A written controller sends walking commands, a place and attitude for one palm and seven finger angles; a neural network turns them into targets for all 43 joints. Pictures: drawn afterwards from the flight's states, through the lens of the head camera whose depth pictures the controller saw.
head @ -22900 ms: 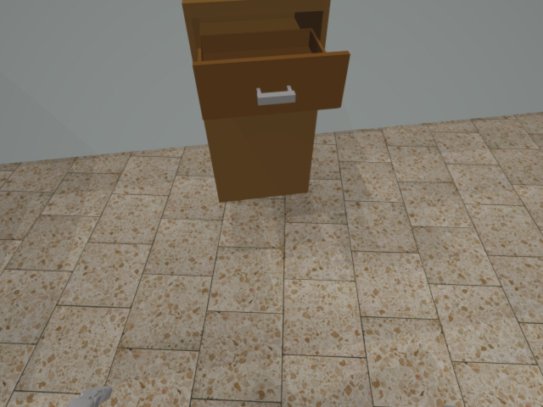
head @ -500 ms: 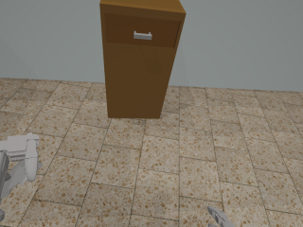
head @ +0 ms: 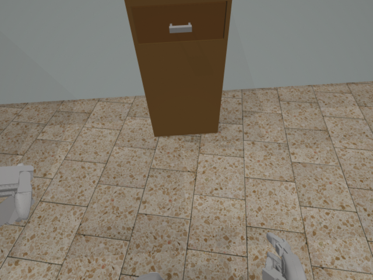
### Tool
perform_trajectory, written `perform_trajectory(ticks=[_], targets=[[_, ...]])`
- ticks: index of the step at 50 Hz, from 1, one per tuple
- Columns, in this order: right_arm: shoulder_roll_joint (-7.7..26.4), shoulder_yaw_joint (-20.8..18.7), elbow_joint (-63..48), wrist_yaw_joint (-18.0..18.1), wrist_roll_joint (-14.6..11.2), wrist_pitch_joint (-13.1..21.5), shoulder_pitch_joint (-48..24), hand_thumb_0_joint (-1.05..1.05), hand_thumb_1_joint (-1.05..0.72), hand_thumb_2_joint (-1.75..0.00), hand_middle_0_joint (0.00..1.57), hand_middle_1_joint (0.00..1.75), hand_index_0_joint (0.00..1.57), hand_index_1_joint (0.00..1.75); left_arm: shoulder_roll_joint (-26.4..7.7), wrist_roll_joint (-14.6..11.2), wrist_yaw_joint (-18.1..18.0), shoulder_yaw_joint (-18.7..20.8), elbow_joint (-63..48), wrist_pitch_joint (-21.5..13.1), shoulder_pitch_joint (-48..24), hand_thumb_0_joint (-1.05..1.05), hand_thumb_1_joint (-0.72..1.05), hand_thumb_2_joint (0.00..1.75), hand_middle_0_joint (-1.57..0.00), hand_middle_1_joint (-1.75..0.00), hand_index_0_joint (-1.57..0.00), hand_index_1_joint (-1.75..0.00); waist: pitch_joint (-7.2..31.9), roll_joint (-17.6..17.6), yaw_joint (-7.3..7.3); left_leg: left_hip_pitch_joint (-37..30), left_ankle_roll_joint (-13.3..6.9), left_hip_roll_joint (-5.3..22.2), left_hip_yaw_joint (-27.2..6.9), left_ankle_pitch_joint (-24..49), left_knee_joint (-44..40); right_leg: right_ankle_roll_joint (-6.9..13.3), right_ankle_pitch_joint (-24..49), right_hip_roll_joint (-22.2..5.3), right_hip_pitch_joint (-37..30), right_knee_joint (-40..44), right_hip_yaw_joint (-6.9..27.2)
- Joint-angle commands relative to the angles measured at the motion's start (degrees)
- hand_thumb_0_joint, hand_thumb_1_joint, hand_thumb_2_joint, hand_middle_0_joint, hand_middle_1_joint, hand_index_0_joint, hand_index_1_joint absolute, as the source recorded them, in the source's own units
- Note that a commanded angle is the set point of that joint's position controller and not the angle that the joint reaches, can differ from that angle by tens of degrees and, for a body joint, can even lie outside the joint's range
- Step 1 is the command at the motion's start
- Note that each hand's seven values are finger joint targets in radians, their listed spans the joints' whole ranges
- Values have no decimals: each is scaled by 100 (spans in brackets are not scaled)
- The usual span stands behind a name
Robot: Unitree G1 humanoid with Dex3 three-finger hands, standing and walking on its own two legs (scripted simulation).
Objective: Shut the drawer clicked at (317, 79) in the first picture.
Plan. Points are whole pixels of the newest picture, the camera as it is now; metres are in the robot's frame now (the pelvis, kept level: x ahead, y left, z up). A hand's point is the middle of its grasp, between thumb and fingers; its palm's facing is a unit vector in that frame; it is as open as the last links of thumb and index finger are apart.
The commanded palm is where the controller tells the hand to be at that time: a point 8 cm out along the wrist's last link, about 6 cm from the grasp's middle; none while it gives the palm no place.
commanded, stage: let the arm hang, fingers relaxed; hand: left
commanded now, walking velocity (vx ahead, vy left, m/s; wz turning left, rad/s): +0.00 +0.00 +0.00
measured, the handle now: (180, 26) +1.11 +0.05 +0.02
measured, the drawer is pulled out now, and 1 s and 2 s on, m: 0.00 0.00 0.00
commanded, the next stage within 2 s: look to check the result in 1.08 s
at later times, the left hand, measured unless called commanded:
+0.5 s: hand out of the picture -0.02 +0.20 -0.15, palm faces +0.11 -0.97 -0.20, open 4.7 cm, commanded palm none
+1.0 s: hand out of the picture -0.02 +0.21 -0.15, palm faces +0.05 -0.98 -0.20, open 7.3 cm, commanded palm none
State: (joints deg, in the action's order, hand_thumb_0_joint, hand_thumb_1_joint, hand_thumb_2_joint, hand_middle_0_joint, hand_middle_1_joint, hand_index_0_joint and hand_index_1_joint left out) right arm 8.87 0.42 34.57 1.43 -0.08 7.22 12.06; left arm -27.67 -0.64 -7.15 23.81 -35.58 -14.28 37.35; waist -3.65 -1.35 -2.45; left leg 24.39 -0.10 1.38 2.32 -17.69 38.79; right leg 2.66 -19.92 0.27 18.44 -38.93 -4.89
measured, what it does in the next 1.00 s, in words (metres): steps on the spot: left foot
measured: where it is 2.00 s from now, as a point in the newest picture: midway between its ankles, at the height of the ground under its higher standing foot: outside the picture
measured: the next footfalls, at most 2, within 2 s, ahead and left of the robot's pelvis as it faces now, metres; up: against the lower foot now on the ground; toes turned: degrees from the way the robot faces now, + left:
left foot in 0.36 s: +0.00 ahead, +0.13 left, +0.00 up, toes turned +5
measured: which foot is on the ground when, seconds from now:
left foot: up 0.00-0.34, down 0.36-1.00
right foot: down 0.00-1.00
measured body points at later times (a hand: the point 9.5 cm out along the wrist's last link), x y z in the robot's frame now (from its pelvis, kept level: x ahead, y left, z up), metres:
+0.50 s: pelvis -0.02 +0.01 +0.02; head +0.01 +0.02 +0.47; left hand -0.02 +0.25 -0.14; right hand +0.02 -0.22 -0.13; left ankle -0.04 +0.13 -0.72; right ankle +0.02 -0.07 -0.72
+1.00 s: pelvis -0.02 +0.04 +0.02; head -0.01 +0.03 +0.47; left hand -0.02 +0.26 -0.13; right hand -0.06 -0.16 -0.14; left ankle -0.04 +0.13 -0.72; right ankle +0.02 -0.07 -0.72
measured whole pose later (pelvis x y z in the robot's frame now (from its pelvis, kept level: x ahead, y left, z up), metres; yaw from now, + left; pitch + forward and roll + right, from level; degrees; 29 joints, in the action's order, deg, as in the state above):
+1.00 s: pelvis -0.02 +0.04 +0.02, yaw +1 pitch -1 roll +0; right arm 6.6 0.3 65.3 1.8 1.2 -0.4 19.0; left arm -8.2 0.3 -1.7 1.1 66.1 0.3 13.2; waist -2.8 -1.2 -0.8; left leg 7.1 -2.3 -1.0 4.7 -14.0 22.2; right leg 0.7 -9.0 -1.5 12.4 -22.6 -5.1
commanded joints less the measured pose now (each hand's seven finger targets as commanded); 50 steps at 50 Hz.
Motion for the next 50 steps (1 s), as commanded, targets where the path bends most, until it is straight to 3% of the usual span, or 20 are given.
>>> perform_trajectory(ticks=[1,2,4,7,8,10,14,16,17,18,19,20,21,23,24,27,29,31,41,50], targets=[[968,-430,307,-193,-5,-266,-107,0,-90,-90,20,30,20,30,563,379,643,-1548,3824,1343,-1162,0,90,90,-132,-151,-132,-151,619,1271,-124,266,51,346,-446,-1572,1612,557,825,-2116,644,1747,2113],[914,-333,333,-212,21,-475,68,0,-90,-90,20,30,20,30,675,329,630,-1535,4007,1325,-1310,0,90,90,-128,-147,-128,-147,496,1745,30,605,24,250,-244,-1455,1978,671,549,-1937,449,1758,1938],[922,-321,225,-273,132,-673,-6,0,-90,-90,20,30,20,30,702,355,586,-1661,4552,1323,-1520,0,90,90,-120,-138,-120,-138,362,2170,120,1072,22,69,-59,-1241,2400,736,1711,-1666,-312,1628,1534],[715,-279,292,-234,169,-841,-377,0,-90,-90,20,30,20,30,699,300,623,-1804,5703,1333,-1526,0,90,90,-108,-125,-108,-125,386,1702,240,854,100,-118,147,-1132,1843,513,4605,-1428,-1120,1284,972],[626,-277,409,-205,162,-893,-354,0,-90,-90,20,30,20,30,684,283,628,-1830,6108,1330,-1523,0,90,90,-104,-121,-104,-121,446,1577,258,666,113,-164,179,-1070,1607,389,5006,-1360,-1266,1274,872],[642,-299,670,-168,130,-956,-167,0,-90,-90,20,30,20,30,615,267,613,-1870,6766,1330,-1626,0,90,90,-96,-112,-96,-112,567,1383,235,226,121,-161,183,-883,1228,261,4590,-1313,-1350,1504,888],[472,-302,1179,-99,142,-962,206,0,-90,-90,20,30,20,30,874,227,571,-1868,7647,1369,-2005,0,90,90,-80,-95,-80,-95,578,526,139,-663,26,-70,100,-532,-23,420,1627,-1294,-924,2099,1081],[513,-274,1450,-89,150,-892,550,0,-90,-90,20,30,20,30,926,164,576,-1939,7958,1410,-2152,0,90,90,-72,-86,-72,-86,667,3,44,-1500,-106,23,-128,274,-1309,191,865,-1144,-583,1818,926],[723,-278,1544,-61,172,-800,634,0,-90,-90,20,30,20,30,1110,119,591,-2002,8099,1424,-2053,0,90,90,-68,-82,-68,-82,829,-734,109,-1753,-337,547,-897,845,-1725,-26,645,-805,-344,1481,711],[931,-269,1569,-17,205,-767,390,0,-90,-90,20,30,20,30,1247,97,604,-2064,8234,1434,-1971,0,90,90,-64,-78,-64,-78,773,-1221,278,-1460,-582,1069,-1329,1248,-1809,-210,626,-558,-444,1443,470],[958,-226,1564,21,216,-790,160,0,-90,-90,20,30,20,30,1259,109,592,-2102,8398,1435,-1973,0,90,90,-60,-73,-60,-73,719,-902,359,-1029,-678,1160,-1240,1319,-1806,-268,732,-508,-914,1648,397],[983,-217,1577,74,204,-786,149,0,-90,-90,20,30,20,30,1264,151,595,-2108,8491,1402,-1953,0,90,90,-56,-69,-56,-69,773,-166,408,-883,-550,983,-973,1155,-1604,-268,1258,-539,-1225,1836,549],[761,-188,1790,60,166,-740,209,0,-90,-90,20,30,20,30,1127,145,601,-2102,8760,1405,-2168,0,90,90,-52,-65,-52,-65,792,-688,280,-1009,-359,652,-741,1460,-1671,-158,1767,-678,-1304,1685,533],[681,-121,2015,81,145,-732,420,0,-90,-90,20,30,20,30,1077,96,602,-2129,8985,1403,-2268,0,90,90,-44,-56,-44,-56,658,-950,255,-1081,-252,652,-584,1672,-1871,-108,1826,-638,-1397,1605,414],[646,-117,2078,83,139,-734,394,0,-90,-90,20,30,20,30,1081,97,600,-2146,9128,1407,-2236,0,90,90,-40,-52,-40,-52,552,-903,286,-1056,-249,634,-562,1430,-1956,-120,1644,-633,-1366,1710,396],[598,-105,2263,90,125,-752,528,0,-90,-90,20,30,20,30,1153,111,599,-2196,9484,1410,-2237,0,90,90,-28,-39,-28,-39,211,-189,262,-1007,-242,574,-570,740,-2124,-111,1206,-654,-1204,1993,461],[574,-106,2368,82,132,-773,603,0,-90,-90,20,30,20,30,1210,117,592,-2221,9639,1426,-2234,0,90,90,-20,-30,-20,-30,-120,84,237,-935,-253,513,-549,276,-2242,-122,779,-645,-961,2131,507],[517,-108,2499,80,136,-765,724,0,-90,-90,20,30,20,30,1244,122,584,-2213,9752,1423,-2213,0,90,90,-20,-30,-20,-30,-132,215,231,-935,-264,482,-520,137,-2292,-132,646,-645,-950,2181,526],[360,-88,2810,77,140,-709,927,0,-90,-90,20,30,20,30,1357,118,540,-2192,10006,1406,-2140,0,90,90,-20,-30,-20,-30,-185,-25,259,-846,-297,484,-521,174,-2419,-135,793,-630,-954,2037,530],[318,-97,2947,100,111,-662,1109,0,-90,-90,20,30,20,30,1405,111,512,-2200,10073,1366,-2052,0,90,90,-20,-30,-20,-30,-24,122,249,-1128,-292,492,-451,840,-2251,-116,1257,-648,-986,1894,503]])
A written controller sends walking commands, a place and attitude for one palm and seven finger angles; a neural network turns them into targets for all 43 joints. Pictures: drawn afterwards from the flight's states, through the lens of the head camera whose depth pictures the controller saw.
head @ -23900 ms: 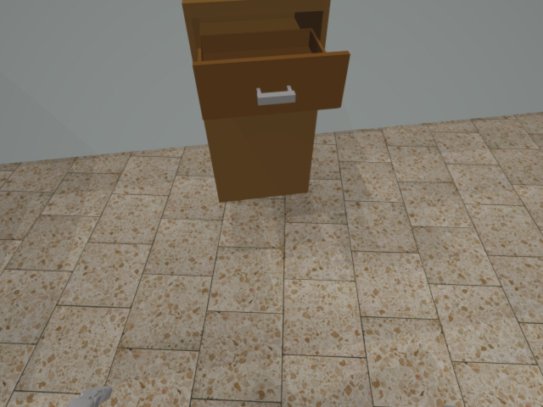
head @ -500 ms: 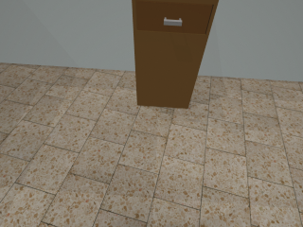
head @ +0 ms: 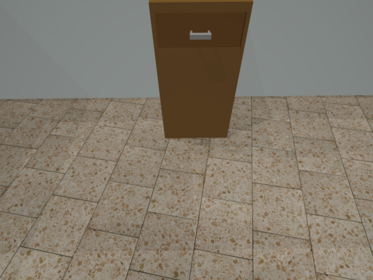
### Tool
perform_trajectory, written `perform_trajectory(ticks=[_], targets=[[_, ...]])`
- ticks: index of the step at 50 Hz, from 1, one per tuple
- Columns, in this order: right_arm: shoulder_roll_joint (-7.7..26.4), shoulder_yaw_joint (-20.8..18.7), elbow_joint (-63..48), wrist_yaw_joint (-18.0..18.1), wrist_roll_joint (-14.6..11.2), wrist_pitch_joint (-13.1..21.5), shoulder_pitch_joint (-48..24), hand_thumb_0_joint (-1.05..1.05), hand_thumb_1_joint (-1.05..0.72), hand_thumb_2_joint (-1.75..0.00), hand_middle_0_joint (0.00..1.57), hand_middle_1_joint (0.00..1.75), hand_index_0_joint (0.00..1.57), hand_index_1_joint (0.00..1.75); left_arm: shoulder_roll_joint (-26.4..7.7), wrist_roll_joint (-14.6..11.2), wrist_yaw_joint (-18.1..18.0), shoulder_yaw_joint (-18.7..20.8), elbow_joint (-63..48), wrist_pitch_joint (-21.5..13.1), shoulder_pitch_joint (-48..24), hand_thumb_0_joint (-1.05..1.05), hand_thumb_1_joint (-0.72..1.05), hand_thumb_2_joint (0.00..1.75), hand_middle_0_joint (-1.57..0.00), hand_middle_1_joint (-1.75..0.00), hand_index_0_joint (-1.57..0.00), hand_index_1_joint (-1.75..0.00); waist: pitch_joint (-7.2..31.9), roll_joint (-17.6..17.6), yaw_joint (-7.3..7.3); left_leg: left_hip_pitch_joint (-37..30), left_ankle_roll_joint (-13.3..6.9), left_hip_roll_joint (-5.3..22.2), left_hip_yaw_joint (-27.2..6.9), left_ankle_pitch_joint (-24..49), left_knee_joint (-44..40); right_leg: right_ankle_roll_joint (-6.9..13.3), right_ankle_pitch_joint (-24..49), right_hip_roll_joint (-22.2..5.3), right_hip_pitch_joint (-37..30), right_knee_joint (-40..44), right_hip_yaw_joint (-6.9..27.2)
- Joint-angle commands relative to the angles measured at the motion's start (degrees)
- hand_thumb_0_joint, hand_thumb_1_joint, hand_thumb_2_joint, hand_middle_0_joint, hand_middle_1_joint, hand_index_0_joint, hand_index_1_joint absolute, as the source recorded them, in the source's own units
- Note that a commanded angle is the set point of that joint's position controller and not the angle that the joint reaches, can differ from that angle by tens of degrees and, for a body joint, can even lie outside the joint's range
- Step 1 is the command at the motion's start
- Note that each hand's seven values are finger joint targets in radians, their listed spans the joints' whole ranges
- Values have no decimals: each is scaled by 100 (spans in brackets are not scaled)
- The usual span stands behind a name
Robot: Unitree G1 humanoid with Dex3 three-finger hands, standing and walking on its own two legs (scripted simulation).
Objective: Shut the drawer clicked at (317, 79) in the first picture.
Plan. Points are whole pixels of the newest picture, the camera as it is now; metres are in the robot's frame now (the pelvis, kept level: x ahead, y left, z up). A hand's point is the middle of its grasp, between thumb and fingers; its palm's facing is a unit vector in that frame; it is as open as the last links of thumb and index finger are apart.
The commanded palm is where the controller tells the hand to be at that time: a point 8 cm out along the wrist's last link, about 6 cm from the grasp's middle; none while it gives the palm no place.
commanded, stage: let the arm hang, fingers relaxed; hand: left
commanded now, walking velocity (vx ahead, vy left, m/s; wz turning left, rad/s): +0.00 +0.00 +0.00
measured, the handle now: (200, 34) +1.13 -0.01 +0.00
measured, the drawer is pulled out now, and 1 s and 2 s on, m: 0.00 0.00 0.00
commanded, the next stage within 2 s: look to check the result in 0.08 s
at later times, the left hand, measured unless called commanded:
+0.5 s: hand out of the picture +0.01 +0.17 -0.18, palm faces +0.03 -0.98 -0.18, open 7.3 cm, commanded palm none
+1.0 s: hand out of the picture +0.05 +0.19 -0.17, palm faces +0.02 -0.98 -0.22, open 7.4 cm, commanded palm none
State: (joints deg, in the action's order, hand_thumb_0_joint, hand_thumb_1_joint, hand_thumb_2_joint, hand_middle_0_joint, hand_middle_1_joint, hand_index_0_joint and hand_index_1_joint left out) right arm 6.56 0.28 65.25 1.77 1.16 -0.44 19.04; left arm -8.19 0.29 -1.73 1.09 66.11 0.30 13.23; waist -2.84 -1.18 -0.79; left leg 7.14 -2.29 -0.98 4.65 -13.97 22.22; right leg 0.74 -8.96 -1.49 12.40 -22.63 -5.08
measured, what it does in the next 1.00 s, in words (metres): stands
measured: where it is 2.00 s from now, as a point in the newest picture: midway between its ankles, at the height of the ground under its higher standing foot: outside the picture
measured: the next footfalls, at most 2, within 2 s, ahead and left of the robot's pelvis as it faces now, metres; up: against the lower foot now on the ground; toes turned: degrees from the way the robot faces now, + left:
none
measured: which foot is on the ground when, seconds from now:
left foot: down 0.00-1.00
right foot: down 0.00-1.00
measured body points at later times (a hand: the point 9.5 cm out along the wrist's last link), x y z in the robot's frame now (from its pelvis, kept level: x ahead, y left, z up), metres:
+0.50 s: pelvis +0.01 +0.01 +0.00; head +0.03 +0.00 +0.45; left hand +0.01 +0.22 -0.16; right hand +0.00 -0.21 -0.16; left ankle -0.02 +0.09 -0.74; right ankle +0.04 -0.11 -0.74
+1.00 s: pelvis +0.02 +0.00 +0.00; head +0.04 +0.00 +0.45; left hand +0.05 +0.24 -0.15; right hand +0.01 -0.23 -0.16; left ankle -0.02 +0.09 -0.74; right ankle +0.04 -0.11 -0.74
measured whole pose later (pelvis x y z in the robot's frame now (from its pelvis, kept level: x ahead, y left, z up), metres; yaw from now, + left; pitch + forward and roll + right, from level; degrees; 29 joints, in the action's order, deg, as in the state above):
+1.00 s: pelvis +0.02 +0.00 +0.00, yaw +0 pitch -2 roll +0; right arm 9.9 -0.2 65.8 1.8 0.9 0.3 14.4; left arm -10.3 0.3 -1.4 1.2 66.1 -0.2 10.5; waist -3.7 -0.7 -0.9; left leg 4.3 -2.2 -1.0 4.4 -14.6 20.3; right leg 0.5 -10.2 -1.4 9.9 -21.7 -5.2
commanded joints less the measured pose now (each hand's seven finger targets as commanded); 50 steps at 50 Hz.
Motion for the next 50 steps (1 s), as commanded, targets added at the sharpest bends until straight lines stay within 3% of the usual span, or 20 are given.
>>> perform_trajectory(ticks=[1,19,42,50], targets=[[502,-80,-92,68,-10,103,440,0,-90,-90,20,30,20,30,-528,14,-32,69,-94,-94,342,0,90,90,-20,-30,-20,-30,-73,92,70,577,-68,734,-665,487,-585,77,178,-488,-411,271,518],[572,-108,-48,88,-20,112,303,0,-90,-90,20,30,20,30,-507,25,-40,54,-40,-112,370,0,90,90,-20,-30,-20,-30,-192,16,21,360,-54,760,-645,679,-556,66,308,-486,-277,284,548],[930,-133,-67,77,-17,154,-17,0,-90,-90,20,30,20,30,-844,21,-10,115,-145,-140,23,0,90,90,-20,-30,-20,-30,44,77,33,148,-18,799,-677,1162,-600,101,670,-547,-572,280,525],[1085,-158,-92,65,-28,151,-155,0,-90,-90,20,30,20,30,-1015,23,0,134,-198,-141,-126,0,90,90,-20,-30,-20,-30,-32,21,47,173,-11,802,-713,1116,-643,115,611,-554,-566,337,533]])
